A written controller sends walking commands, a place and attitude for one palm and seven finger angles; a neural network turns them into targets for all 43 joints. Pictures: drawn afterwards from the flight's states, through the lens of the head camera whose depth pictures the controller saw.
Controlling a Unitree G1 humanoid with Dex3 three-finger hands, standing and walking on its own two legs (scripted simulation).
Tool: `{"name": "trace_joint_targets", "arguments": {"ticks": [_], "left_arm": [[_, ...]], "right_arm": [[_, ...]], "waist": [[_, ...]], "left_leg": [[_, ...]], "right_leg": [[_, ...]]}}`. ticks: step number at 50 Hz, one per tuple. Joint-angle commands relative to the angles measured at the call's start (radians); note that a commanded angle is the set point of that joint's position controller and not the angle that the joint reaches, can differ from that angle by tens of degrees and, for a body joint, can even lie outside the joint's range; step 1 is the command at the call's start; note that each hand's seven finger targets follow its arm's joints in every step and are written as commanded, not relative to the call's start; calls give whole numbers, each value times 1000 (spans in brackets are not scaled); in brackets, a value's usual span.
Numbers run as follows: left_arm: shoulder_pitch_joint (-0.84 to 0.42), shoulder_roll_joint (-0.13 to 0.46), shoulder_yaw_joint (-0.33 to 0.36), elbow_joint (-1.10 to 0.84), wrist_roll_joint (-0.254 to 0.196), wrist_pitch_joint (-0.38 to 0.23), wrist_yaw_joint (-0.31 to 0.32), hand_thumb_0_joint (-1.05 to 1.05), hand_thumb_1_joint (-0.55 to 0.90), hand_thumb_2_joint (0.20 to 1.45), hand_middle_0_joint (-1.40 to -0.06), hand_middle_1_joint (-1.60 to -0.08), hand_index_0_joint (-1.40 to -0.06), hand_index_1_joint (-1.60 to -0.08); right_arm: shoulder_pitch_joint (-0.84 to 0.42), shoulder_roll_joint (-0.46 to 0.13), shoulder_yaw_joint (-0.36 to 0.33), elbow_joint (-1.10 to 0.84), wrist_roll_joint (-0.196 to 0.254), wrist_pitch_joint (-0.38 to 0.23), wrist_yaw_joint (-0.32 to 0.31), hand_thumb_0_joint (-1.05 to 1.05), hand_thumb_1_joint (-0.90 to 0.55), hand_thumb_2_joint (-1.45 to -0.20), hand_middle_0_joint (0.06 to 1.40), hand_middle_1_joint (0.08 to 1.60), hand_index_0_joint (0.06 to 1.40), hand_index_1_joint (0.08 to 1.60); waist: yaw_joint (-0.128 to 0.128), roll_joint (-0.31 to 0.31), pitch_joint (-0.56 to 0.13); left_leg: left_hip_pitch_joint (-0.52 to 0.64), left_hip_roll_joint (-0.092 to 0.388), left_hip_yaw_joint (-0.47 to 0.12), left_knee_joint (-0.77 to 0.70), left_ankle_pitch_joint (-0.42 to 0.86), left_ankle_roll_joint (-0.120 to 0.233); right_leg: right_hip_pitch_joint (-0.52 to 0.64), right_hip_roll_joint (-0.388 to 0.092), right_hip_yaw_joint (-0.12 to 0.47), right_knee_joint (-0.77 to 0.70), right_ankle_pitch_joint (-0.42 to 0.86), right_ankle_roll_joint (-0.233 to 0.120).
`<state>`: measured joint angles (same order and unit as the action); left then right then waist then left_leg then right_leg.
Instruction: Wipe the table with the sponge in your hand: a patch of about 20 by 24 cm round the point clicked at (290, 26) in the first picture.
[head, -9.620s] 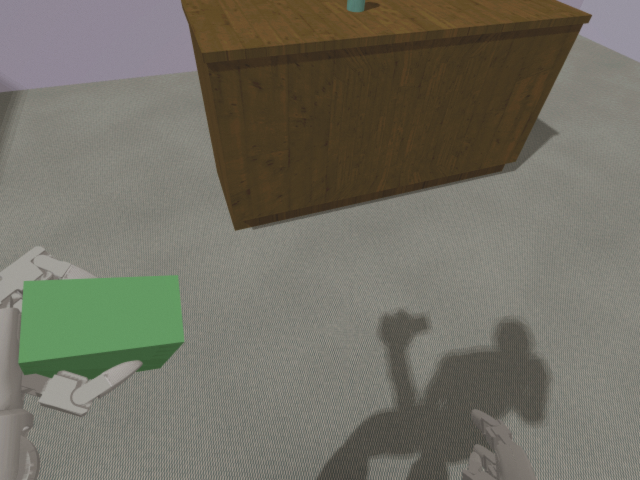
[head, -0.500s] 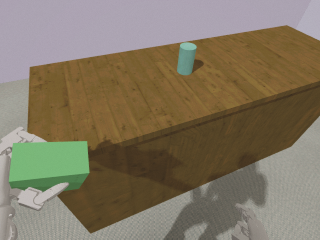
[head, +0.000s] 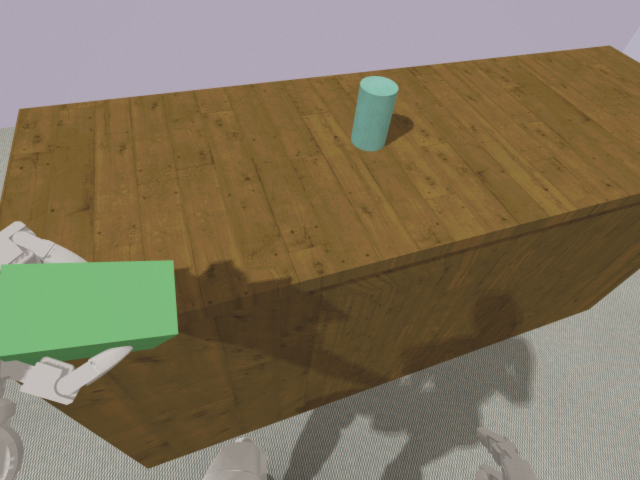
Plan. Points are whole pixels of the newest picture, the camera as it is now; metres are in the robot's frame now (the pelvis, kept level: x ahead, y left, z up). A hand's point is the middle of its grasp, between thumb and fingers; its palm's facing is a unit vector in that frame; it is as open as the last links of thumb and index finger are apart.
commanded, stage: shuffle to correct the standing spot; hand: left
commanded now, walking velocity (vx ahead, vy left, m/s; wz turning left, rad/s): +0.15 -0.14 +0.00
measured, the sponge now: (116, 313) +0.23 +0.21 +0.15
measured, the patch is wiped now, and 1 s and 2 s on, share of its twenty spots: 0.00 0.00 0.00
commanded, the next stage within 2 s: come to a stop and stand still in 0.36 s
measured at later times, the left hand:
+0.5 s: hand (160, 239) +0.29 +0.19 +0.18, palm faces +0.52 -0.79 -0.33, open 10.0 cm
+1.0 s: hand (208, 239) +0.32 +0.15 +0.16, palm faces +0.45 -0.80 -0.41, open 10.0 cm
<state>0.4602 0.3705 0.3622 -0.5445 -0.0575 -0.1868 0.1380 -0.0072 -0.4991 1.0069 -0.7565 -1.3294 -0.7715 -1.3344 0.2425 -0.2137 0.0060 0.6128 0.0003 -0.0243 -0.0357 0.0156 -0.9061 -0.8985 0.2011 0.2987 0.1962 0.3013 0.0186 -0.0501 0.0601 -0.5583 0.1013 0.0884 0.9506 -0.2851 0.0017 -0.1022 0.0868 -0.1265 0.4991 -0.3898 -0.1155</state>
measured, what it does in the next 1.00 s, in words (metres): walks ahead: left foot, then right foot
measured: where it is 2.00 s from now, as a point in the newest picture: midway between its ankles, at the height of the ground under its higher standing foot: outside the picture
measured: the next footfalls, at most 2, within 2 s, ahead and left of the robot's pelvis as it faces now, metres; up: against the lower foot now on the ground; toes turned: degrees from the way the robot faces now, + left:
left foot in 0.08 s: +0.16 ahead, +0.13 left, +0.00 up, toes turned +8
right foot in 0.34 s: +0.15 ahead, -0.18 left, +0.00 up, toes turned +2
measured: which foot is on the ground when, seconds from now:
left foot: up 0.00-0.06, down 0.08-0.34, up 0.36-0.56, down 0.58-1.00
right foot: down 0.00-0.08, up 0.10-0.32, down 0.34-1.00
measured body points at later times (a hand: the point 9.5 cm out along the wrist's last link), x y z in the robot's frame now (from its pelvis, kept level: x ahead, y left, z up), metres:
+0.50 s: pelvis +0.09 -0.08 +0.00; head +0.10 -0.07 +0.45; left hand +0.26 +0.23 +0.20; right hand +0.25 -0.29 -0.10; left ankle +0.10 +0.04 -0.67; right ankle +0.11 -0.19 -0.73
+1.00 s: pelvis +0.12 -0.10 +0.01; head +0.13 -0.12 +0.46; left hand +0.29 +0.19 +0.18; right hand +0.30 -0.33 -0.08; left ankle +0.14 +0.02 -0.72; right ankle +0.12 -0.19 -0.73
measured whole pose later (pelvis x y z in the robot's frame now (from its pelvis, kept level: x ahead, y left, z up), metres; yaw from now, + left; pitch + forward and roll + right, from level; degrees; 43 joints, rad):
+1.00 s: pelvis +0.12 -0.10 +0.01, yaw +1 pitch -1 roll +0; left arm 0.49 0.32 0.33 -0.41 -0.06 -0.12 0.15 -0.01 -0.50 1.01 -0.76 -1.33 -0.77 -1.33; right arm 0.19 -0.23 0.02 0.60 0.02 -0.07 -0.06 0.01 -0.91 -0.90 0.20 0.30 0.20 0.30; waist 0.02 0.05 0.03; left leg -0.28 0.02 0.04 0.58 -0.23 0.00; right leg -0.21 0.01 -0.08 0.53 -0.29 -0.04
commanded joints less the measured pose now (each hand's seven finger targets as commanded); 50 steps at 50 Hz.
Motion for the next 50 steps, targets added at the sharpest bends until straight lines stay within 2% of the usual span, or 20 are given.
{"name": "trace_joint_targets", "arguments": {"ticks": [1,2,4,5,6,10,15,16,17,18,19,23,25,27,30,31,33,36,40,50], "left_arm": [[-151,203,124,-245,-17,-74,21,0,100,1300,-1200,-1600,-1200,-1600],[-139,201,130,-256,-22,-76,18,0,100,1300,-1200,-1600,-1200,-1600],[-121,195,150,-235,-34,-94,14,0,100,1300,-1200,-1600,-1200,-1600],[-162,229,170,-214,-35,-91,5,0,100,1300,-1200,-1600,-1200,-1600],[-186,228,170,-202,-30,-73,-6,0,100,1300,-1200,-1600,-1200,-1600],[-91,230,212,-301,-10,-86,-22,0,100,1300,-1200,-1600,-1200,-1600],[38,191,215,-193,-20,-68,-3,0,100,1300,-1200,-1600,-1200,-1600],[-5,198,213,-167,-13,-60,6,0,100,1300,-1200,-1600,-1200,-1600],[-68,232,222,-145,-7,-41,18,0,100,1300,-1200,-1600,-1200,-1600],[-152,235,199,-157,-13,-29,22,0,100,1300,-1200,-1600,-1200,-1600],[-185,219,182,-132,-4,-29,29,0,100,1300,-1200,-1600,-1200,-1600],[-248,162,90,-82,9,-35,25,0,100,1300,-1200,-1600,-1200,-1600],[-266,123,48,-128,6,-48,28,0,100,1300,-1200,-1600,-1200,-1600],[-239,121,37,-218,12,-60,35,0,100,1300,-1200,-1600,-1200,-1600],[-131,155,79,-367,26,-85,48,0,100,1300,-1200,-1600,-1200,-1600],[-92,174,104,-332,27,-83,45,0,100,1300,-1200,-1600,-1200,-1600],[-75,229,164,-398,20,-87,45,0,100,1300,-1200,-1600,-1200,-1600],[8,224,198,-285,11,-83,47,0,100,1300,-1200,-1600,-1200,-1600],[121,120,141,-51,-21,-29,34,0,100,1300,-1200,-1600,-1200,-1600],[-154,171,74,-199,1,-19,35,0,100,1300,-1200,-1600,-1200,-1600]], "right_arm": [[-125,-69,-43,-181,-4,-86,-22,0,-900,-900,200,300,200,300],[-102,-85,-55,-184,-2,-88,-29,0,-900,-900,200,300,200,300],[-116,-101,-55,-201,-6,-88,-21,0,-900,-900,200,300,200,300],[-145,-96,-42,-205,-11,-91,-13,0,-900,-900,200,300,200,300],[-162,-92,-46,-189,-14,-89,-17,0,-900,-900,200,300,200,300],[-164,-102,-63,-187,-10,-101,1,0,-900,-900,200,300,200,300],[-113,-92,-50,-216,14,-108,7,0,-900,-900,200,300,200,300],[-108,-77,-49,-207,16,-105,2,0,-900,-900,200,300,200,300],[-118,-56,-45,-208,18,-107,-2,0,-900,-900,200,300,200,300],[-147,-62,-32,-210,24,-126,-14,0,-900,-900,200,300,200,300],[-160,-63,-18,-189,22,-134,-20,0,-900,-900,200,300,200,300],[-151,-67,-10,-128,8,-99,-19,0,-900,-900,200,300,200,300],[-174,-56,-13,-127,7,-112,-19,0,-900,-900,200,300,200,300],[-145,-76,-28,-131,-3,-141,-22,0,-900,-900,200,300,200,300],[-143,-107,-62,-180,7,-149,-16,0,-900,-900,200,300,200,300],[-142,-105,-59,-181,4,-150,-11,0,-900,-900,200,300,200,300],[-155,-87,-34,-184,-17,-151,-16,0,-900,-900,200,300,200,300],[-129,-90,-29,-179,0,-142,-14,0,-900,-900,200,300,200,300],[-91,-103,-46,-177,26,-107,-17,0,-900,-900,200,300,200,300],[-174,-92,-29,-184,12,-105,-43,0,-900,-900,200,300,200,300]], "waist": [[-8,60,-134],[-29,124,-199],[-23,364,-301],[-18,214,-238],[-27,137,-150],[14,236,-148],[18,178,-191],[23,24,-186],[22,-285,-137],[21,-346,-77],[8,-206,-19],[-8,-114,-83],[-11,-18,-139],[-16,128,-185],[8,312,-233],[7,262,-198],[1,405,-175],[-10,252,-184],[-35,-42,-218],[-5,-88,-144]], "left_leg": [[386,-99,137,-355,202,23],[606,-59,53,-412,271,66],[809,366,-625,-551,339,286],[648,409,-706,-623,189,319],[565,374,-626,-641,236,307],[253,248,-233,-613,57,182],[-23,114,-10,-417,-351,59],[-51,38,30,-190,-376,28],[-141,-83,50,139,-372,-9],[-177,-74,-40,325,-347,-11],[-155,-38,-66,376,-298,-10],[35,3,-33,88,-156,-7],[211,-58,26,-204,-67,3],[374,-105,30,-445,116,0],[541,190,-350,-539,576,132],[494,170,-321,-554,634,122],[429,141,-264,-563,651,76],[354,87,-157,-451,577,33],[274,-28,-70,-335,330,-16],[301,-71,-81,-381,127,13]], "right_leg": [[-104,-209,93,129,587,-17],[-220,-170,82,333,571,45],[-542,-20,169,890,-149,130],[-569,-39,269,983,-137,117],[-610,-85,252,968,-84,94],[-391,-184,199,635,18,93],[60,-66,-35,162,89,108],[62,-105,70,42,-20,76],[-25,-291,479,-188,-202,-25],[-135,-440,694,-311,-212,-103],[-220,-452,705,-349,-192,-139],[-169,-327,291,-121,225,-81],[-148,-288,203,-72,253,-42],[-122,-236,163,18,301,11],[-283,-130,121,258,-49,114],[-270,-104,118,260,-73,109],[-199,-125,99,170,-26,107],[-27,-129,92,-71,288,104],[64,-267,259,-55,865,40],[-54,-351,286,-98,609,62]]}}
